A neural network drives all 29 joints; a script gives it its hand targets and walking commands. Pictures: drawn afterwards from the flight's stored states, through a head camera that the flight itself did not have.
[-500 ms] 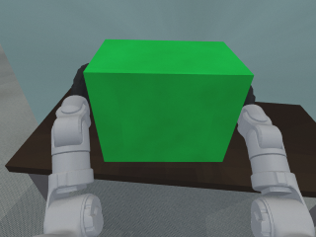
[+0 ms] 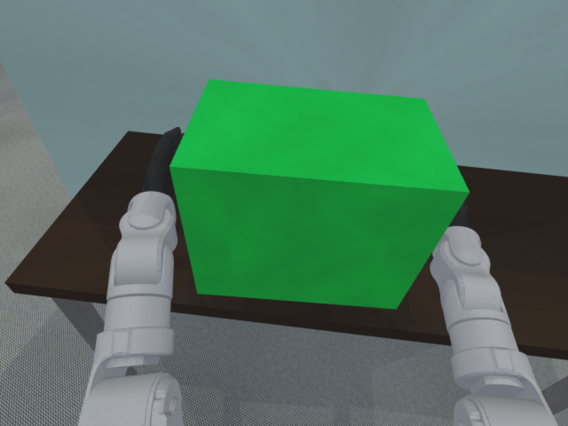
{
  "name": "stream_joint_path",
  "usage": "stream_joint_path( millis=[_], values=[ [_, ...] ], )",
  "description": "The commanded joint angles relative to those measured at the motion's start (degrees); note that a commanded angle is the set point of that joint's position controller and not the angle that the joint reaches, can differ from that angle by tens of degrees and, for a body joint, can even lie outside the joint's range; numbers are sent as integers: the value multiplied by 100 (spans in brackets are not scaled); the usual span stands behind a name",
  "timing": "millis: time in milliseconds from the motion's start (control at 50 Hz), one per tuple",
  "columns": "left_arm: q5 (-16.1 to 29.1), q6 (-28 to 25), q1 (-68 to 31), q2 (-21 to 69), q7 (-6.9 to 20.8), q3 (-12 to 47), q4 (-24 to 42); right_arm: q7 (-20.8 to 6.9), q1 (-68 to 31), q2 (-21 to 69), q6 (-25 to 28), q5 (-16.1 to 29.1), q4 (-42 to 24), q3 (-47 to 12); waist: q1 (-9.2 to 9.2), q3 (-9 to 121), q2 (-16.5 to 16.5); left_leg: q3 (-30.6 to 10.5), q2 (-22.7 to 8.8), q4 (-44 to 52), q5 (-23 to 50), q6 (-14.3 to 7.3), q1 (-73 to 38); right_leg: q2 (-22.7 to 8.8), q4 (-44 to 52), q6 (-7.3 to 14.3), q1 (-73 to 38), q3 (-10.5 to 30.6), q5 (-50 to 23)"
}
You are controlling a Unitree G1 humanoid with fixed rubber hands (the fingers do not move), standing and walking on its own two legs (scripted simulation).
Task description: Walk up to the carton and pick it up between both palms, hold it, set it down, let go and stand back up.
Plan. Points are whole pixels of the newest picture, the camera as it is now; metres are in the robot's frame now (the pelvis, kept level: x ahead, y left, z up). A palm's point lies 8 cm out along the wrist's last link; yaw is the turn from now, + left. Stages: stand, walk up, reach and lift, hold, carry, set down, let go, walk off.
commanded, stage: set down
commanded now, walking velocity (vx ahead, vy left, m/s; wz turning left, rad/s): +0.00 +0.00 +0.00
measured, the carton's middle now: (307, 199) +0.38 -0.05 +0.14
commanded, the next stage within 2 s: none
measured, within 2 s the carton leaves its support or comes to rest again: neither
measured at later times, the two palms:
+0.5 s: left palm (161, 192) +0.39 +0.15 +0.15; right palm (436, 213) +0.34 -0.24 +0.14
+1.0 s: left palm (182, 192) +0.41 +0.13 +0.13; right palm (442, 226) +0.34 -0.26 +0.11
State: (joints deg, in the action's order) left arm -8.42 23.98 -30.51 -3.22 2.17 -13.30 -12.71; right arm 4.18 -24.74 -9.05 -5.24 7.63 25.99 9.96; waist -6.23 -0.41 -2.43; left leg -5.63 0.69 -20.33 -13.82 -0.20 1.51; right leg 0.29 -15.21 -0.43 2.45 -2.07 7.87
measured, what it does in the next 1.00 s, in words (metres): stands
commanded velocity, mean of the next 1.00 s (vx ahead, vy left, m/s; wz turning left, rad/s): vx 0.00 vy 0.00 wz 0.00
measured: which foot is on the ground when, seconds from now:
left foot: down 0.00-1.00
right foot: down 0.00-1.00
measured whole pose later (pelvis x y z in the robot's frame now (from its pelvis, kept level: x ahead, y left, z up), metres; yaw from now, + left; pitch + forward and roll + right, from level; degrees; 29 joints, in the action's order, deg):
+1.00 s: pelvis +0.00 +0.00 +0.00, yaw -1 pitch -1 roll -1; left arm -8.5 12.8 -39.3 -3.8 0.9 -15.5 -38.4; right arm 0.1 -32.1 -7.0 -0.1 -3.5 42.6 20.0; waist -5.8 1.9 -1.0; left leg -4.0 0.6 -18.4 -12.5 -0.3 5.1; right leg -0.1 -14.3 -0.5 6.7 -1.8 6.8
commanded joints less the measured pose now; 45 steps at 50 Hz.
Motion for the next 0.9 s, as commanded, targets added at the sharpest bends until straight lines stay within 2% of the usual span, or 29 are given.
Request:
stream_joint_path(
  millis=[0,40,60,120,180,200,240,280,320,420,440,480,520,540,560,580,640,720,740,780,800,860,880],
  values=[
    [683,-197,-3666,2990,642,3001,1073,-649,-5105,2511,441,362,-2273,-2708,-26,2771,182,501,292,97,2797,434,-149,226,-245,-186,-1410,-327,-2349],
    [618,-115,-3510,2898,671,2911,1108,-646,-4949,2455,349,406,-2237,-2698,-10,2669,187,509,307,131,2770,427,-60,211,-276,-206,-1548,-298,-2543],
    [543,-94,-3475,2769,679,2703,1015,-677,-5093,2541,293,341,-2164,-2697,151,2699,248,468,268,160,2746,379,51,243,-230,-197,-1579,-294,-2559],
    [469,-26,-3324,2731,682,2591,959,-748,-4958,2391,217,285,-1983,-2532,144,2524,352,441,225,173,2900,436,-81,284,-201,-158,-1487,-311,-2525],
    [392,20,-3224,2623,747,2430,811,-754,-4728,2273,167,178,-1594,-2281,34,2163,282,480,226,188,2872,452,-111,280,-151,-194,-1381,-322,-2534],
    [419,-11,-3327,2665,777,2472,915,-759,-4693,2325,196,185,-1616,-2296,-10,2312,259,469,228,188,2881,443,-117,279,-179,-207,-1429,-340,-2658],
    [584,-98,-3390,2772,760,2723,1115,-748,-4762,2334,318,226,-1905,-2300,-119,2698,416,435,235,34,3303,550,-302,291,-268,-223,-1500,-357,-3097],
    [565,-148,-3309,2783,723,2750,984,-761,-4669,2279,315,157,-1809,-2257,-159,2555,398,410,218,26,3306,603,-433,318,-224,-200,-1350,-398,-2882],
    [541,-174,-3379,2743,763,2627,719,-753,-4690,2300,271,48,-1598,-2160,-165,2281,196,425,230,151,2837,514,-263,295,-131,-216,-1270,-399,-2618],
    [739,-444,-3711,2937,632,2947,838,-817,-4864,2369,456,12,-1697,-2128,-197,2995,477,364,214,-52,3344,658,-477,339,-230,-160,-1100,-470,-2787],
    [756,-476,-3615,2940,602,3001,733,-822,-4826,2307,470,-30,-1630,-2085,-259,2926,453,353,200,-64,3382,679,-523,355,-226,-167,-1067,-467,-2750],
    [603,-502,-3640,2798,633,2665,189,-834,-4871,2298,433,-166,-1327,-1938,-181,2589,338,410,253,79,2727,562,-185,283,-149,-207,-1085,-422,-2561],
    [616,-569,-3792,2821,641,2584,65,-859,-4969,2345,466,-249,-1207,-1887,-143,2601,249,413,223,212,2383,522,54,279,-213,-225,-1121,-453,-2400],
    [646,-626,-3860,2916,611,2660,104,-874,-5016,2403,519,-223,-1145,-1875,-132,2728,385,384,195,165,2630,577,-57,283,-271,-209,-1107,-464,-2515],
    [730,-695,-4008,2995,589,2753,146,-896,-5060,2398,566,-239,-1043,-1831,-196,2809,353,380,185,106,2801,622,-137,312,-258,-196,-1036,-478,-2486],
    [712,-724,-4039,3011,579,2724,-78,-911,-5046,2396,571,-275,-962,-1790,-225,2733,320,397,188,98,2714,627,-189,318,-191,-166,-939,-483,-2350],
    [665,-867,-4125,3028,580,2534,-395,-939,-5252,2492,622,-342,-893,-1799,-131,2779,195,423,217,162,2492,525,82,286,-244,-215,-1158,-438,-2586],
    [474,-1083,-4525,2876,553,2041,-1000,-1056,-5323,2632,687,-593,-277,-1471,46,2675,235,537,237,408,1644,393,390,159,-175,-215,-1096,-390,-1953],
    [432,-1126,-4571,2864,546,2000,-1105,-1075,-5271,2641,728,-675,-177,-1393,57,2707,333,555,235,455,1567,408,439,137,-210,-228,-1158,-386,-1952],
    [370,-1166,-4472,2890,507,1953,-1253,-1099,-5326,2589,824,-722,-118,-1369,109,2814,335,569,194,388,1871,440,307,173,-253,-225,-1167,-421,-2122],
    [335,-1183,-4536,2882,506,1902,-1341,-1112,-5323,2555,823,-770,54,-1245,71,2661,308,584,184,385,1918,456,254,194,-217,-208,-1130,-449,-2024],
    [335,-1217,-4541,2798,563,1715,-1616,-1120,-5363,2542,882,-855,162,-1109,57,2517,66,624,199,475,1592,355,405,164,-161,-258,-1156,-424,-1990],
    [362,-1267,-4578,2849,553,1774,-1603,-1130,-5438,2549,947,-890,100,-1092,85,2715,113,622,184,451,1678,368,413,170,-219,-250,-1148,-449,-2136]
  ],
)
